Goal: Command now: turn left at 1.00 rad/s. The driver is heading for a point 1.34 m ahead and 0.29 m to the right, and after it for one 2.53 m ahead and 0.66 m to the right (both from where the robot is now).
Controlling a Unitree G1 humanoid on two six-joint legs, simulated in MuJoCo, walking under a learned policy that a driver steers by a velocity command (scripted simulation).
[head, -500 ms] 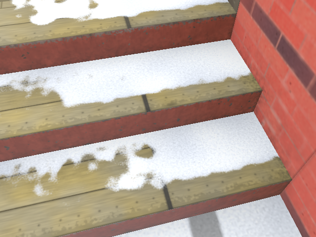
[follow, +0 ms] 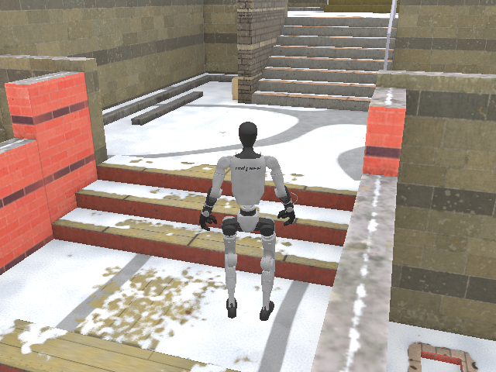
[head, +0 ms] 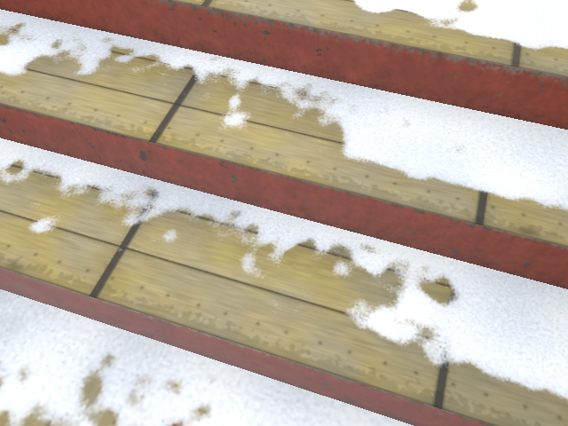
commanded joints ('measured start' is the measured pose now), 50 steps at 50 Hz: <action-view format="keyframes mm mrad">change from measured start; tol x32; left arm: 1 22 177 56 -30 -24 -4 -10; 26 -11 85 15 -1 -27 3 -57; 31 432 218 69 145 8 -30 -42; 50 -42 -51 -15 -76 -24 -102 17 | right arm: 1 69 -93 -27 -51 -16 -24 -16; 41 -228 -49 73 -70 -48 -164 -32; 50 396 -95 23 110 -111 -187 -95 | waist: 1 -50 -123 -174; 3 -60 311 -190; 32 163 -347 -36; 50 -99 175 -192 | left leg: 1 160 -40 9 -265 160 54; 3 394 360 -648 -362 814 259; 13 273 125 -285 -369 807 229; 18 169 149 -228 -396 603 210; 22 205 263 -452 -582 -329 258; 27 277 286 -324 -608 -158 218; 33 -608 -57 -123 339 -3 36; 46 259 -107 -52 -10 174 55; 50 777 413 -410 -153 1255 176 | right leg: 1 50 -202 75 96 442 -61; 3 -460 58 88 491 -401 80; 29 40 128 186 -62 -46 -163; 32 435 -165 1052 -412 -411 -320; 46 -35 90 623 206 1362 -154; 50 -807 188 348 1275 -173 -129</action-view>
